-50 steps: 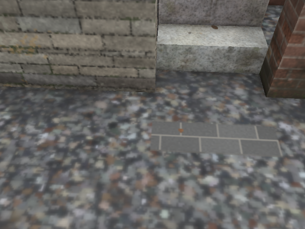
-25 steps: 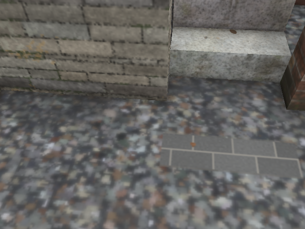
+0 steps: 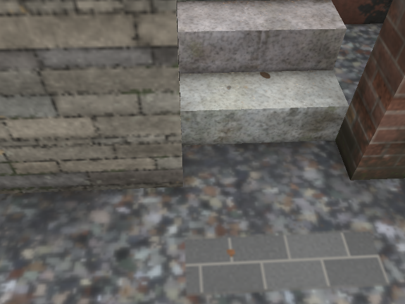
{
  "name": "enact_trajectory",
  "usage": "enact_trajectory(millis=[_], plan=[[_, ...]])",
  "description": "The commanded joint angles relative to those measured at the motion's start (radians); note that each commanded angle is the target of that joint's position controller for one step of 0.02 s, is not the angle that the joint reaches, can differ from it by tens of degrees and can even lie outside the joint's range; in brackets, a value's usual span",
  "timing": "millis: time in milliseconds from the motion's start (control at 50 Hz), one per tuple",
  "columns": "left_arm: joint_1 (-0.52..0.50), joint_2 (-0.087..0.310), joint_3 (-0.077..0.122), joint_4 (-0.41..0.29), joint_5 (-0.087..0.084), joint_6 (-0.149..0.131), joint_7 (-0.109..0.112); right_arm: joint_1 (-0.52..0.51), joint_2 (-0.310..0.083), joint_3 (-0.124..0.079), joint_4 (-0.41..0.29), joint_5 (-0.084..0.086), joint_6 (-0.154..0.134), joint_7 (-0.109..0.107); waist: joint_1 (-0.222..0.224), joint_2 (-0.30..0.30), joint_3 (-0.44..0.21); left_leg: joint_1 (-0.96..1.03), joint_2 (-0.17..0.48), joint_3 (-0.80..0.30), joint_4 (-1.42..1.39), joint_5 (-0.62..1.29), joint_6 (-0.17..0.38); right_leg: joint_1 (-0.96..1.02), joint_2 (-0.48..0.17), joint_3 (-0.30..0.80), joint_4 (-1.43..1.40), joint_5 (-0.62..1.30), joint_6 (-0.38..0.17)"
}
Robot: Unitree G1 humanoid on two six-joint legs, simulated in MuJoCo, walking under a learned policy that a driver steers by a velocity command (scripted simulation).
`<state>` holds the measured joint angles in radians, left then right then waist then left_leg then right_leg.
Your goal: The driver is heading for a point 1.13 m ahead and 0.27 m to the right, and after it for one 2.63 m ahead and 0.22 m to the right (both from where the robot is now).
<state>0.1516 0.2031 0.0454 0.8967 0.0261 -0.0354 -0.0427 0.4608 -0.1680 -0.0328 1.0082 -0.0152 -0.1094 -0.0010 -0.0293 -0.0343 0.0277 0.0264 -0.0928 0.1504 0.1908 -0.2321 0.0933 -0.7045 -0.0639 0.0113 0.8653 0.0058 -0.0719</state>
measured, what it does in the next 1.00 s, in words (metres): walks ahead, turning right: right foot, then left foot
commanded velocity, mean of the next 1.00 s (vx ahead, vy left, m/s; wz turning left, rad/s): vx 0.47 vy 0.00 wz -0.35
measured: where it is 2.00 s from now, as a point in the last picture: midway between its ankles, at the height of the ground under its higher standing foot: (251, 225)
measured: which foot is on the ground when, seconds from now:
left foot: down 0.00-0.22, up 0.24-0.68, down 0.70-1.00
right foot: up 0.00-0.18, down 0.20-0.72, up 0.74-1.00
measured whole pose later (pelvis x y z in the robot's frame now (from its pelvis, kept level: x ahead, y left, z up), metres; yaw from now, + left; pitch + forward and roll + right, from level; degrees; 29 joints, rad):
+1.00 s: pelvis +0.54 -0.08 +0.01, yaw -21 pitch +0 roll +0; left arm 0.11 0.24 0.03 0.92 0.03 -0.05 -0.03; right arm 0.40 -0.21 -0.03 0.97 -0.02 -0.11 -0.01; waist -0.03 -0.03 0.07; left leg -0.08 -0.03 0.06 0.26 -0.17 0.05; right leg -0.53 -0.02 0.04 0.75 -0.14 -0.05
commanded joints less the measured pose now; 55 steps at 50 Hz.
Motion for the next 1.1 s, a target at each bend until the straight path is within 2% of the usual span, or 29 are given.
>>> enact_trajectory(millis=[20, 80, 120, 160, 180, 200, 220, 240, 260, 300, 340, 420, 480, 500, 580, 640, 680, 700, 720, 740, 760, 780, 800, 840, 860, 920, 980, 1020, 1100], plan=[[-0.138, 0.010, -0.011, -0.085, -0.001, -0.011, -0.007, 0.046, -0.099, -0.009, -0.023, 0.001, -0.017, -0.015, -0.009, 0.078, 0.096, -0.069, 0.282, -0.056, -0.082, 0.453, 0.031, 0.020, 0.017, -0.078, -0.130, 0.072, -0.003], [-0.194, 0.013, -0.015, -0.109, -0.001, -0.012, -0.008, 0.090, -0.116, -0.009, 0.008, -0.005, -0.009, -0.030, -0.021, 0.084, 0.099, 0.049, 0.306, -0.014, -0.019, 0.618, 0.024, 0.045, 0.045, -0.131, -0.231, 0.007, -0.030], [-0.158, 0.027, -0.007, -0.102, 0.002, -0.012, -0.003, 0.083, -0.139, -0.012, 0.016, -0.005, -0.001, -0.042, 0.007, 0.107, 0.063, 0.109, 0.319, 0.019, 0.093, 0.910, 0.012, 0.127, 0.097, -0.173, -0.260, -0.089, -0.066], [-0.023, 0.057, 0.010, -0.064, 0.004, -0.014, 0.006, 0.066, -0.169, -0.020, 0.019, -0.009, 0.013, -0.051, 0.068, 0.140, -0.016, 0.130, 0.332, 0.042, 0.317, 1.128, 0.007, 0.276, 0.161, -0.199, -0.277, -0.193, -0.114], [0.095, 0.086, 0.026, -0.026, 0.008, -0.020, 0.008, 0.057, -0.186, -0.025, 0.013, -0.008, 0.020, -0.049, 0.116, 0.148, -0.081, 0.085, 0.334, 0.049, 0.494, 1.075, 0.008, 0.424, 0.180, -0.181, -0.330, -0.198, -0.145], [0.230, 0.144, 0.051, 0.008, 0.027, -0.025, 0.019, 0.014, -0.197, -0.027, -0.015, -0.002, 0.020, -0.048, 0.194, 0.111, -0.154, -0.093, 0.322, 0.054, 0.747, 0.837, 0.000, 0.652, 0.108, -0.058, -0.392, -0.248, -0.193], [0.273, 0.249, 0.079, -0.002, 0.045, -0.022, 0.035, 0.051, -0.106, -0.011, -0.072, 0.013, 0.009, -0.029, 0.160, -0.095, -0.271, -0.484, 0.199, 0.053, 1.128, 0.084, -0.038, 0.988, -0.193, 0.383, -0.364, -0.264, -0.328], [0.271, 0.258, 0.082, -0.009, 0.016, -0.011, 0.038, -0.024, -0.143, -0.021, -0.117, 0.016, -0.011, -0.019, 0.156, -0.080, -0.308, -0.728, 0.041, -0.117, 1.314, -0.307, -0.048, 1.061, -0.312, 0.792, -0.545, -0.297, -0.420], [0.223, 0.240, 0.079, 0.001, -0.004, -0.007, 0.041, -0.154, -0.174, -0.028, -0.150, 0.013, -0.028, -0.010, 0.148, 0.024, -0.138, -0.822, 0.130, -0.204, 1.244, -0.157, -0.035, 0.938, -0.260, 0.612, -0.604, -0.278, -0.361], [0.122, 0.160, 0.060, -0.012, -0.006, -0.012, 0.039, -0.168, -0.162, -0.026, -0.153, 0.013, -0.034, -0.006, 0.059, 0.101, -0.011, -0.709, 0.187, -0.186, 1.080, -0.048, -0.049, 0.683, -0.190, 0.413, -0.645, 0.005, -0.279], [0.101, 0.136, 0.048, -0.016, -0.015, -0.033, 0.037, -0.132, -0.133, -0.021, -0.154, -0.025, 0.012, 0.003, 0.004, 0.077, -0.024, -0.584, 0.196, -0.178, 1.000, -0.046, -0.086, 0.566, -0.114, 0.288, -0.650, 0.186, -0.249], [0.148, 0.181, 0.051, 0.003, -0.020, -0.056, 0.033, -0.203, -0.122, -0.015, -0.190, -0.031, 0.073, 0.007, -0.008, 0.015, -0.009, -0.587, 0.187, -0.136, 0.819, 0.061, -0.131, 0.489, -0.025, 0.211, -0.645, 0.246, -0.200], [0.224, 0.183, 0.049, 0.019, -0.020, -0.047, 0.030, -0.371, -0.122, -0.012, -0.251, -0.025, 0.074, 0.012, 0.057, -0.026, 0.006, -0.634, 0.168, -0.120, 0.623, 0.167, -0.136, 0.545, -0.011, 0.228, -0.636, 0.181, -0.140], [0.235, 0.182, 0.047, 0.016, -0.031, -0.039, 0.034, -0.410, -0.115, -0.005, -0.269, -0.037, 0.070, 0.022, 0.074, -0.037, 0.006, -0.632, 0.159, -0.116, 0.550, 0.224, -0.125, 0.567, 0.003, 0.210, -0.625, 0.190, -0.130], [0.321, 0.165, 0.035, 0.049, -0.022, -0.033, 0.041, -0.512, -0.111, 0.007, -0.300, -0.024, 0.063, 0.029, 0.127, -0.064, 0.028, -0.580, 0.123, -0.094, 0.394, 0.255, -0.094, 0.638, -0.029, 0.229, -0.612, 0.220, -0.111], [0.273, 0.206, 0.037, 0.045, -0.007, -0.052, 0.059, -0.481, -0.155, 0.001, -0.300, -0.028, 0.043, 0.021, 0.080, -0.050, 0.037, -0.501, 0.120, -0.116, 0.325, 0.156, -0.037, 0.699, -0.118, 0.285, -0.594, 0.310, -0.128], [0.229, 0.226, 0.036, 0.041, -0.001, -0.062, 0.055, -0.289, -0.197, -0.023, -0.241, -0.029, 0.020, 0.002, -0.014, -0.012, -0.052, -0.285, 0.078, -0.103, 0.254, 0.092, 0.005, 0.712, -0.066, 0.229, -0.365, 0.497, -0.109], [0.213, 0.205, 0.028, 0.028, 0.000, -0.068, 0.052, -0.126, -0.243, -0.040, -0.203, -0.041, 0.002, -0.008, -0.086, 0.034, -0.156, -0.069, 0.164, -0.196, 0.246, 0.067, 0.050, 0.608, -0.013, 0.185, -0.148, 0.401, -0.089], [0.313, 0.130, 0.007, 0.012, -0.045, -0.079, 0.050, -0.017, -0.335, -0.063, -0.211, -0.064, -0.003, -0.020, -0.074, 0.211, -0.308, 0.228, 0.422, -0.595, 0.201, -0.121, 0.148, 0.338, 0.111, 0.114, 0.173, -0.001, -0.041], [0.370, 0.155, 0.010, 0.042, -0.055, -0.080, 0.057, -0.018, -0.319, -0.071, -0.188, -0.056, 0.007, -0.008, -0.046, 0.289, -0.297, 0.252, 0.542, -0.912, 0.037, -0.182, 0.221, 0.150, 0.191, 0.075, 0.322, -0.521, -0.041], [0.280, 0.195, 0.016, 0.041, -0.032, -0.072, 0.061, -0.094, -0.248, -0.057, -0.201, -0.037, 0.011, 0.000, -0.021, 0.153, -0.138, 0.133, 0.506, -0.806, 0.016, -0.224, 0.197, 0.080, 0.113, 0.115, 0.358, -0.439, -0.052], [0.172, 0.194, 0.018, 0.011, -0.023, -0.071, 0.050, -0.152, -0.184, -0.043, -0.205, -0.031, 0.015, -0.004, -0.036, 0.087, -0.062, 0.063, 0.446, -0.649, 0.012, -0.157, 0.164, 0.070, 0.078, 0.123, 0.305, -0.358, -0.055], [0.129, 0.173, 0.016, 0.004, -0.018, -0.068, 0.042, -0.168, -0.154, -0.033, -0.200, -0.031, 0.017, -0.010, -0.021, 0.079, -0.015, -0.010, 0.402, -0.534, -0.011, -0.031, 0.131, 0.084, 0.047, 0.114, 0.249, -0.323, -0.052], [0.139, 0.119, 0.007, 0.013, 0.003, -0.041, 0.030, -0.135, -0.134, -0.020, -0.165, -0.024, 0.005, -0.012, 0.017, 0.106, -0.015, -0.081, 0.346, -0.409, -0.023, 0.175, 0.094, 0.158, 0.029, 0.089, 0.183, -0.304, -0.030], [0.127, 0.085, -0.001, 0.018, 0.019, -0.035, 0.028, -0.104, -0.120, -0.016, -0.132, -0.008, -0.010, -0.017, 0.025, 0.077, 0.007, -0.117, 0.339, -0.362, -0.019, 0.363, 0.092, 0.170, 0.050, 0.079, 0.179, -0.294, -0.015], [0.111, 0.058, -0.009, 0.012, 0.015, -0.025, 0.020, -0.110, -0.160, -0.019, -0.106, -0.004, -0.038, -0.013, 0.069, 0.123, -0.011, -0.168, 0.296, -0.193, 0.020, 0.774, 0.095, 0.222, 0.074, 0.034, 0.050, -0.215, 0.019], [-0.008, 0.053, -0.020, -0.006, 0.002, -0.017, 0.011, -0.094, -0.159, -0.013, -0.094, 0.003, -0.018, -0.007, 0.031, 0.183, -0.022, -0.194, 0.244, -0.120, 0.040, 0.751, 0.063, 0.324, 0.075, -0.055, -0.174, -0.087, 0.041], [-0.049, 0.055, -0.030, -0.012, -0.017, -0.016, 0.022, -0.057, -0.180, -0.024, -0.071, 0.003, -0.001, -0.017, 0.013, 0.169, -0.016, -0.190, 0.253, -0.144, 0.056, 0.673, 0.056, 0.355, 0.064, -0.052, -0.211, -0.022, 0.047], [-0.010, 0.085, -0.030, 0.003, -0.003, -0.013, 0.051, -0.124, -0.189, -0.035, -0.064, 0.013, 0.020, -0.033, 0.055, 0.151, -0.003, -0.157, 0.277, -0.210, 0.169, 0.604, 0.035, 0.429, 0.056, -0.020, -0.344, -0.066, 0.025]])
Velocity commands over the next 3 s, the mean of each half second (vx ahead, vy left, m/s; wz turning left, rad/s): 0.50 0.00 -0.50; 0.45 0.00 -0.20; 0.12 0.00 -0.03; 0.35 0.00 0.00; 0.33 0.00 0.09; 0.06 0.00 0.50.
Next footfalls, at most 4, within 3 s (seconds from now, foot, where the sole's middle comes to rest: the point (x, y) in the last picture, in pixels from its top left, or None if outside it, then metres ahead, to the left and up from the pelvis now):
0.20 right None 0.27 -0.08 -0.78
0.70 left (204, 275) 0.59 0.00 -0.78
1.14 right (274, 251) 0.68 -0.25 -0.78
1.46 left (216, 244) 0.71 -0.05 -0.78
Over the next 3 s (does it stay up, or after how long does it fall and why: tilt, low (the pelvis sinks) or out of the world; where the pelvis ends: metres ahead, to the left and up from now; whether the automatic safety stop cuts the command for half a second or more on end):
stays up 0.89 -0.21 0.00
